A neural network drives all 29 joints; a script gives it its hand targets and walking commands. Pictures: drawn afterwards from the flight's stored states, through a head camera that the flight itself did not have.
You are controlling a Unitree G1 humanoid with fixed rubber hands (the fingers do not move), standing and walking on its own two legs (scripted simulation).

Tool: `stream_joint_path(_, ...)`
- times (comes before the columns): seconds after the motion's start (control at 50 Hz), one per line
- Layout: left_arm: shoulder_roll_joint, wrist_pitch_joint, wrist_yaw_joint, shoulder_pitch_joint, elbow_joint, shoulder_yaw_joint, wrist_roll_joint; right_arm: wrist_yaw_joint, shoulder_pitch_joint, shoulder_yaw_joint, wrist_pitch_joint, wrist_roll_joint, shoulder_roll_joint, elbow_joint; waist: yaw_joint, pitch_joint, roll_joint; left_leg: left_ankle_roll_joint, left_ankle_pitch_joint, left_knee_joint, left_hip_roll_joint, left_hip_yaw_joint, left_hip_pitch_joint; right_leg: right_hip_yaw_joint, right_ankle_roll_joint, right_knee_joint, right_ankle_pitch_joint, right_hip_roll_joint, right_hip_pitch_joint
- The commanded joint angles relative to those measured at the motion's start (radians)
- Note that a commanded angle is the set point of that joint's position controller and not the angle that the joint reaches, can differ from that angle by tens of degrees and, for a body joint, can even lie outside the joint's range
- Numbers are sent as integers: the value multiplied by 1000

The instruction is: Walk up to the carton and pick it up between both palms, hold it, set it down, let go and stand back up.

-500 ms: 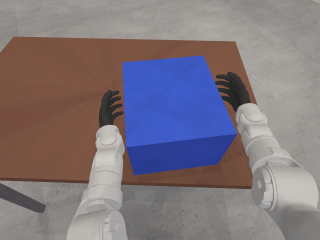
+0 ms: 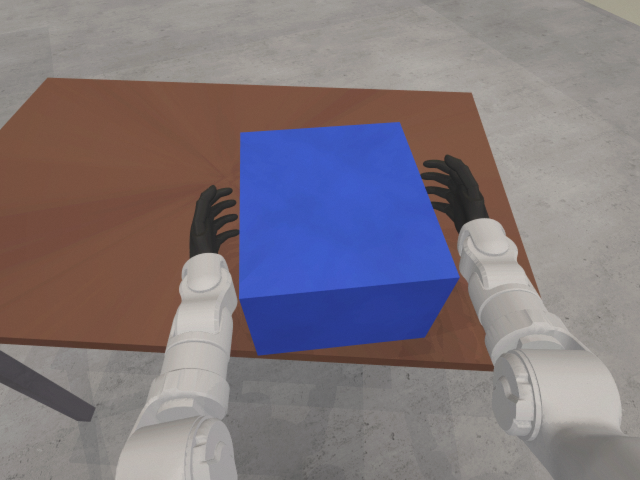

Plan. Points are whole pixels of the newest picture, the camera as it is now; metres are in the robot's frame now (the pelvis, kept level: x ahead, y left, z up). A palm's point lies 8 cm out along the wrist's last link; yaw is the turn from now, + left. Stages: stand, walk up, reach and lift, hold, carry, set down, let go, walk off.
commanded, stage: reach and lift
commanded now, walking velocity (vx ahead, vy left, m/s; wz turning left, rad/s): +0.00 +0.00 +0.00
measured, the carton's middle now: (331, 234) +0.45 +0.01 +0.02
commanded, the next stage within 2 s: none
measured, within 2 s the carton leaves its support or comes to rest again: leaves its support in 0.18 s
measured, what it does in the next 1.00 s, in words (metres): stands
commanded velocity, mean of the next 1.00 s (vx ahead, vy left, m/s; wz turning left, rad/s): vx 0.00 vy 0.00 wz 0.00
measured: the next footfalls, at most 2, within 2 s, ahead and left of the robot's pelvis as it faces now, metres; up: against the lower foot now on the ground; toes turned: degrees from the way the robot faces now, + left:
none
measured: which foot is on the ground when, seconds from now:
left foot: down 0.00-1.00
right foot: down 0.00-1.00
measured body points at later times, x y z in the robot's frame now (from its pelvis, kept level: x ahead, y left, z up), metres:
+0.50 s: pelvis +0.00 +0.02 +0.00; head +0.00 +0.03 +0.45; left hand +0.40 +0.19 +0.11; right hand +0.42 -0.15 +0.12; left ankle -0.01 +0.16 -0.75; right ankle +0.02 -0.08 -0.75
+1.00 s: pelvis +0.00 +0.04 +0.00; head -0.02 +0.06 +0.45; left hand +0.38 +0.21 +0.15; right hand +0.40 -0.13 +0.14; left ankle -0.01 +0.16 -0.75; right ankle +0.02 -0.08 -0.75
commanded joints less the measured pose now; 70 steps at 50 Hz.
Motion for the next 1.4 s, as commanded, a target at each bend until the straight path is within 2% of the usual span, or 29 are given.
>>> stream_joint_path(0.0, -432, -30, -127, -615, -120, -343, -32, 100, -500, 199, -37, -25, 519, -196, -2, -536, -56, 43, 147, -2, -84, 89, 3, -5, 63, 51, 361, -43, 461)
stream_joint_path(0.06, -444, -18, -126, -656, -124, -368, -51, 104, -531, 205, -18, -21, 534, -224, -11, -546, -40, 41, 115, 2, -82, 84, 29, -16, 59, 35, 280, -43, 415)
stream_joint_path(0.18, -487, 6, -114, -706, -150, -448, -103, 105, -587, 246, 10, 10, 565, -297, -34, -621, -8, 23, 119, 32, -78, 64, 106, -38, 48, 10, 245, -36, 346)
stream_joint_path(0.28, -507, 51, -117, -689, -142, -480, -124, 99, -596, 278, 53, 40, 585, -332, -49, -574, -17, 20, 97, 29, -76, 43, 142, -42, 45, -15, 201, -30, 321)
stream_joint_path(0.36, -491, 100, -129, -655, -134, -464, -119, 94, -582, 298, 96, 69, 604, -339, -50, -492, -42, 24, 78, 13, -81, 36, 146, -38, 48, -34, 179, -29, 337)
stream_joint_path(0.48, -485, 154, -143, -640, -198, -473, -121, 88, -582, 324, 132, 110, 613, -388, -59, -472, -42, 13, 167, 22, -86, 30, 188, -37, 50, -36, 231, -21, 361)
stream_joint_path(0.6, -500, 209, -151, -610, -324, -538, -130, 65, -545, 373, 164, 178, 620, -465, -84, -478, 6, -16, 333, 67, -88, 14, 274, -38, 49, -30, 308, -6, 382)
stream_joint_path(0.72, -492, 278, -171, -578, -431, -582, -129, 38, -516, 394, 203, 217, 604, -552, -111, -429, 44, -26, 383, 82, -93, 1, 307, -36, 49, -30, 311, -2, 391)
stream_joint_path(0.8, -488, 320, -191, -561, -488, -604, -128, 16, -524, 407, 227, 230, 610, -647, -129, -427, 52, -22, 371, 82, -103, -2, 300, -34, 54, -25, 323, -3, 418)
stream_joint_path(0.84, -478, 341, -202, -552, -504, -606, -126, 5, -525, 420, 244, 234, 618, -689, -128, -414, 44, -15, 354, 79, -108, -4, 293, -32, 56, -22, 326, -3, 434)
stream_joint_path(0.92, -473, 384, -217, -539, -504, -596, -111, -3, -541, 410, 273, 232, 602, -707, -128, -373, 49, -6, 273, 56, -108, -7, 294, -42, 53, -30, 235, 3, 404)
stream_joint_path(1.04, -459, 417, -232, -563, -493, -582, -125, -8, -584, 415, 304, 234, 626, -767, -121, -375, 15, 16, 183, 37, -109, -9, 286, -46, 56, -34, 170, 7, 379)
stream_joint_path(1.16, -445, 455, -252, -581, -457, -549, -119, -18, -603, 409, 346, 235, 637, -758, -118, -345, 8, 31, 112, 23, -110, -8, 271, -47, 55, -44, 103, 8, 362)
stream_joint_path(1.3, -442, 484, -265, -621, -484, -549, -134, -35, -629, 426, 386, 268, 661, -792, -126, -384, 21, 33, 144, 36, -116, -8, 280, -41, 56, -38, 126, 9, 384)
stream_joint_path(1.38, -438, 502, -277, -628, -467, -526, -115, -40, -628, 414, 407, 268, 652, -756, -128, -344, 35, 35, 132, 30, -117, -6, 264, -39, 55, -37, 110, 9, 391)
